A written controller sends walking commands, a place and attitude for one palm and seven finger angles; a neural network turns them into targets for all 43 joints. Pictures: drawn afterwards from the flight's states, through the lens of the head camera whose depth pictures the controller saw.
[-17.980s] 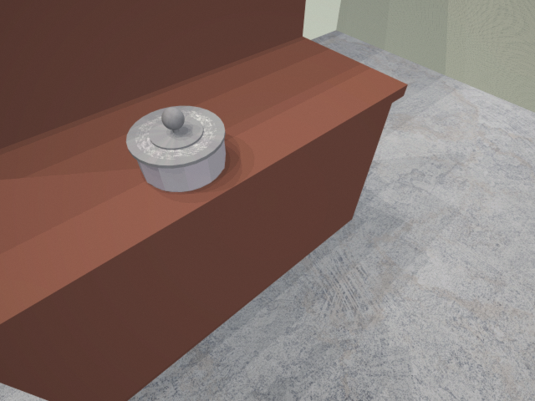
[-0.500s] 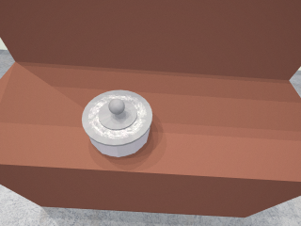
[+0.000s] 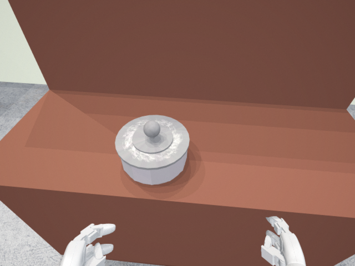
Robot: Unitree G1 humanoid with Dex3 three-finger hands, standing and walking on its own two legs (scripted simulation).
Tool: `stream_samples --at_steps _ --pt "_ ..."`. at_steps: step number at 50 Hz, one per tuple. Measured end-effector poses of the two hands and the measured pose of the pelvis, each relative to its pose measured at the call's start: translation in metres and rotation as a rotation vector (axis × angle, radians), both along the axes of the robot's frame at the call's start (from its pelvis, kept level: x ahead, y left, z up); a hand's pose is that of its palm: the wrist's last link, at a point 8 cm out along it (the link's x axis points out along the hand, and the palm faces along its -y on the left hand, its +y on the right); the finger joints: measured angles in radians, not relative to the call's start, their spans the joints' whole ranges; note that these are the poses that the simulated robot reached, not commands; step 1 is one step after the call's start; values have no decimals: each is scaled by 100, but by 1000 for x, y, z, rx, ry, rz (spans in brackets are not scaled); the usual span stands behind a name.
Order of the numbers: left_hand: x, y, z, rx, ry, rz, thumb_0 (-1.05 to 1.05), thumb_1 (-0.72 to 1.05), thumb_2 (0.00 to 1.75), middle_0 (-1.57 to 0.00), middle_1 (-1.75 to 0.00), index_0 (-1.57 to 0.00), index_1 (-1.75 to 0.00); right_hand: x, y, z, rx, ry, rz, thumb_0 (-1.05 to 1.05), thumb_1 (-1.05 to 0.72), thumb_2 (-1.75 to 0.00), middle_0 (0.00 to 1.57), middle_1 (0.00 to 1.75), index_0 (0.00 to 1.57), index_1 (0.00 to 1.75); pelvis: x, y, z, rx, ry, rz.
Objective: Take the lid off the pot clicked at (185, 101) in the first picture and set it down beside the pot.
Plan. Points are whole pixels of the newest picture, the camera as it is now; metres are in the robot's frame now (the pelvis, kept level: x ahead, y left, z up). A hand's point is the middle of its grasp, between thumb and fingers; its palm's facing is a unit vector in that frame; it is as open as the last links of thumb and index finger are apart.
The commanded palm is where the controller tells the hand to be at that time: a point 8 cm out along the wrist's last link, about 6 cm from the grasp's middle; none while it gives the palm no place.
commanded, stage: lift the closed hand beside the body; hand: left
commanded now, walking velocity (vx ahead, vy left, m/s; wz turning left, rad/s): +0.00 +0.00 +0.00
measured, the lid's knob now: (151, 129) +0.44 +0.11 +0.08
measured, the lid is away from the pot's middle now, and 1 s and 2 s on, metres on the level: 0.00 0.00 0.00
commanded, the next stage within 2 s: raise the hand higher, near the body in 0.28 s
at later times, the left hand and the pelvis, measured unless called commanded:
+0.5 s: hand out of the picture +0.12 +0.22 +0.01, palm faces +0.28 -0.88 -0.38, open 3.1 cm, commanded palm +0.07 +0.26 +0.05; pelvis +0.00 -0.01 +0.00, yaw +1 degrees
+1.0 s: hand (64, 232) +0.16 +0.23 +0.07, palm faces +0.29 -0.86 -0.42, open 3.1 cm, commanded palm +0.11 +0.26 +0.10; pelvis +0.01 -0.01 +0.00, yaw +1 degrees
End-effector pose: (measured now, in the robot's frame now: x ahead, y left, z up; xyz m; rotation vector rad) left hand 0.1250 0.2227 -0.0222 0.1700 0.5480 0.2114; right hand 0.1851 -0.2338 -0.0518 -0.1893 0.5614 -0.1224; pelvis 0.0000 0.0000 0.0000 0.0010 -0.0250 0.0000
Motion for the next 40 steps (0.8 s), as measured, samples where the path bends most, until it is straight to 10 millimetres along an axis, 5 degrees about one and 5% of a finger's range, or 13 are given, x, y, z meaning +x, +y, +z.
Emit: stream_samples --at_steps 9,17,32,40 --pt "-36 19 19 81 -17 57 2 91 89 -97 -114 -97 -113 -17 6 -11 -20 71 53 1 -90 -90 20 30 21 31 -12 -12 -1 -15 -6 24" --pt "-39 31 40 156 -45 87 2 90 89 -121 -141 -121 -140 -26 12 -26 9 111 51 1 -90 -90 20 30 21 31 -9 -15 0 -15 -18 21" --pt "-26 40 77 219 -161 85 2 90 89 -129 -150 -129 -149 9 8 -10 -7 31 47 1 -90 -90 20 30 20 30 5 -13 3 -8 -29 15" --pt "-14 41 96 246 -223 64 2 90 89 -130 -150 -130 -149 12 14 -12 1 51 59 1 -90 -90 20 30 20 30 10 -11 3 -8 -30 14"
